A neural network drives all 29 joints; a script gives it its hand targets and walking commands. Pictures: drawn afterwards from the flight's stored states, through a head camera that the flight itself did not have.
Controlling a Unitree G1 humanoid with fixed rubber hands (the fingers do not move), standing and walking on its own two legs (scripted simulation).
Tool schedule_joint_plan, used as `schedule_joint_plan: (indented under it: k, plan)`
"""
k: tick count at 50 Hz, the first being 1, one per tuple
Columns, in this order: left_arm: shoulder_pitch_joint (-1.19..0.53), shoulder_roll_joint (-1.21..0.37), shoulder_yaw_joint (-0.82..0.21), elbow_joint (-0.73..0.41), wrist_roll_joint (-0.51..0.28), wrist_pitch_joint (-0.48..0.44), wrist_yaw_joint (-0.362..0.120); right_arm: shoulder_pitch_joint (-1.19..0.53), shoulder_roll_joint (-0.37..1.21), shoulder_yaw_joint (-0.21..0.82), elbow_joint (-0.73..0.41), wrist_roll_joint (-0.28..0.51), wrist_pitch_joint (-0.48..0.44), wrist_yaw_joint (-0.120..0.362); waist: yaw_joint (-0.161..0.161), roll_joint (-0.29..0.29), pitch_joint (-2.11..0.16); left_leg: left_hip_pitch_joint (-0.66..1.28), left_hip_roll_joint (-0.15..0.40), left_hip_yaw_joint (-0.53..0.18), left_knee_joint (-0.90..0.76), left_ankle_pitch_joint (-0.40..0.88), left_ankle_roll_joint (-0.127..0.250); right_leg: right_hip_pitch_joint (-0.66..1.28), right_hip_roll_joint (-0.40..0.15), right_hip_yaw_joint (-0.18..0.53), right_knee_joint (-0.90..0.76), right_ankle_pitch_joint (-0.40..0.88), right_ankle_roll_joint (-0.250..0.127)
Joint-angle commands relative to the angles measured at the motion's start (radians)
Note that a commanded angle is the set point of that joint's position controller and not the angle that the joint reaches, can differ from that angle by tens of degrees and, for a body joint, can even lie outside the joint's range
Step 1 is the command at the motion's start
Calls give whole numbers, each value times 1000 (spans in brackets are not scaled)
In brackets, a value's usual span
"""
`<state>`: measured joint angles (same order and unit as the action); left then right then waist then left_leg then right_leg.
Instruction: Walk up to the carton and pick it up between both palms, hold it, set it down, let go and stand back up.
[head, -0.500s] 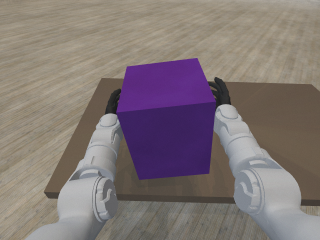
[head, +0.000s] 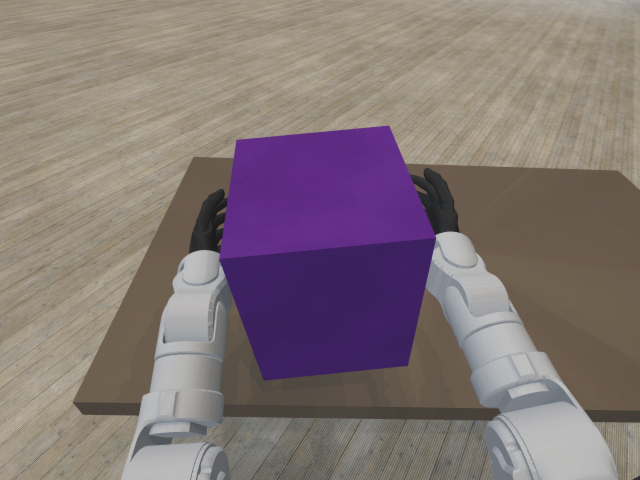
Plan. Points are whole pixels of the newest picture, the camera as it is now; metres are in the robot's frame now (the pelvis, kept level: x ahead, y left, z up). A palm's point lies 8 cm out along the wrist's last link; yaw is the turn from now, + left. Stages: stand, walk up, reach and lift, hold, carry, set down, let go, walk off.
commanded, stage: reach and lift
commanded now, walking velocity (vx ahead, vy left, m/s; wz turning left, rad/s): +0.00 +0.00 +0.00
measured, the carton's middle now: (324, 256) +0.38 -0.01 +0.12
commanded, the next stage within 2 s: hold in 0.92 s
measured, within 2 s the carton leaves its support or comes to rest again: neither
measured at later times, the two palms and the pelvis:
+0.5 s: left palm (207, 248) +0.35 +0.13 +0.17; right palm (453, 231) +0.35 -0.16 +0.19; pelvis -0.03 -0.01 +0.00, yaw -1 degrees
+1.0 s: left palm (200, 232) +0.37 +0.14 +0.18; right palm (445, 208) +0.37 -0.15 +0.21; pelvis +0.00 +0.00 +0.00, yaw +0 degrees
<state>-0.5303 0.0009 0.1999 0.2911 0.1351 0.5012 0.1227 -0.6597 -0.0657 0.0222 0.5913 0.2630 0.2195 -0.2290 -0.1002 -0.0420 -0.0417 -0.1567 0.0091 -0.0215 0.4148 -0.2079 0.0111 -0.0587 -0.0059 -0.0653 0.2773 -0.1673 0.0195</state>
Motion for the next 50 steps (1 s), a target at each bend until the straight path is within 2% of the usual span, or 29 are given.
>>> schedule_joint_plan:
  k: [1,4,5,6,7,10,11,12,13,14,15,16,20,21,22,25,28,29,32,34,35,36,39,41,42,43,47,49,50]
  plan:
    - [-763,-649,-545,-281,-80,-19,-159,-695,691,407,-364,57,25,74,-25,127,-448,264,-49,-42,4,499,-82,83,63,29,31,465,32]
    - [-747,-602,-459,-202,-13,35,-191,-671,652,358,-243,17,68,76,-22,74,-290,224,-36,-15,-72,306,-60,51,54,22,4,287,30]
    - [-787,-611,-446,-210,-2,42,-201,-694,659,350,-217,9,76,80,14,77,-264,208,-36,-7,-87,279,-56,40,51,12,-8,221,20]
    - [-845,-641,-468,-229,-20,41,-206,-737,680,346,-249,17,68,85,0,75,-305,214,-46,-8,-78,262,-59,46,50,7,-1,209,25]
    - [-871,-653,-488,-269,-33,42,-204,-783,693,363,-293,18,57,90,13,62,-366,226,-45,-5,-73,273,-56,60,50,4,11,212,24]
    - [-940,-669,-549,-315,-95,13,-182,-864,734,382,-359,54,30,100,-4,60,-513,273,-41,-15,-37,351,-58,74,58,10,28,305,31]
    - [-936,-672,-556,-278,-101,9,-179,-882,747,385,-401,44,23,95,-7,53,-545,283,-43,-12,-20,357,-56,63,58,7,29,333,34]
    - [-939,-675,-543,-253,-98,3,-174,-896,741,374,-366,36,25,95,-9,81,-529,274,-45,-16,-29,339,-54,68,50,18,31,303,25]
    - [-971,-675,-555,-279,-104,-13,-171,-876,762,372,-364,29,20,97,-6,64,-547,271,-49,-16,-32,302,-51,46,54,7,32,280,26]
    - [-947,-658,-516,-222,-81,-3,-169,-870,744,364,-319,21,31,99,12,69,-506,249,-47,-11,-48,280,-43,42,47,16,17,251,30]
    - [-946,-660,-499,-182,-78,1,-172,-849,730,341,-276,9,39,100,-1,59,-457,229,-45,-15,-63,237,-32,40,45,22,5,209,26]
    - [-933,-639,-469,-157,-63,7,-175,-843,732,318,-244,4,43,103,8,39,-442,232,-50,-7,-72,201,-27,36,43,17,-2,181,21]
    - [-986,-623,-356,5,3,32,-190,-901,712,215,-64,-45,50,122,42,43,-265,106,-41,25,-150,-58,-3,-38,20,23,-42,-133,18]
    - [-1016,-620,-336,24,15,32,-196,-915,709,174,-10,-61,50,129,34,54,-236,110,-35,24,-156,-93,-2,-64,21,18,-48,-165,7]
    - [-1036,-618,-317,38,12,33,-199,-965,712,173,-45,-60,35,134,53,25,-285,102,-34,26,-155,-87,5,-30,19,25,-56,-160,7]
    - [-1084,-635,-325,40,-6,20,-196,-1051,736,169,-79,-53,3,139,42,30,-402,148,-47,42,-136,-6,2,10,25,20,-39,-55,22]
    - [-1160,-684,-415,-36,-72,-15,-174,-1093,765,201,-133,-20,-14,138,20,80,-565,231,-44,18,-78,124,-24,23,40,16,-10,62,22]
    - [-1167,-692,-422,-23,-79,-16,-170,-1080,757,209,-110,-12,-5,135,8,103,-534,223,-49,15,-77,141,-26,8,41,8,-3,72,26]
    - [-1109,-648,-387,-6,-60,3,-167,-990,727,204,-34,5,35,120,3,92,-464,211,-50,6,-75,151,-34,25,48,11,-3,85,22]
    - [-1064,-644,-365,0,-44,13,-167,-1001,710,220,-73,10,42,116,24,63,-463,184,-53,4,-83,147,-21,46,47,8,2,85,24]
    - [-1059,-632,-354,24,-36,24,-172,-989,708,217,-49,13,51,111,20,54,-436,190,-50,4,-86,161,-16,33,43,19,-8,96,28]
    - [-1079,-649,-390,-30,-52,21,-175,-1000,725,245,-79,43,51,107,12,65,-459,205,-55,3,-70,189,-26,38,52,8,-2,124,24]
    - [-1088,-675,-459,-172,-89,23,-164,-1002,738,329,-223,111,60,89,11,92,-605,287,-62,-12,-4,408,-53,112,77,11,40,359,33]
    - [-1001,-679,-496,-208,-112,38,-156,-945,726,355,-274,143,73,71,-7,118,-588,301,-65,-22,23,495,-69,125,79,17,44,439,33]
    - [-985,-664,-494,-219,-106,44,-162,-934,733,384,-303,154,84,60,-3,85,-581,296,-70,-25,25,486,-67,142,77,17,49,472,45]
    - [-962,-658,-491,-252,-107,45,-162,-912,721,388,-339,157,88,53,-2,82,-574,292,-66,-35,23,480,-60,140,78,22,50,481,45]
    - [-871,-624,-464,-260,-58,99,-187,-766,681,368,-255,158,152,42,-28,114,-379,275,-61,-27,-11,488,-80,126,77,12,15,435,39]
    - [-866,-624,-491,-312,-51,118,-196,-794,662,396,-330,184,155,39,-30,126,-389,294,-65,-24,-5,520,-93,125,77,7,30,456,41]
    - [-881,-633,-528,-363,-82,114,-193,-830,669,403,-387,195,149,42,-39,120,-425,291,-58,-38,-6,550,-95,144,81,11,30,448,42]
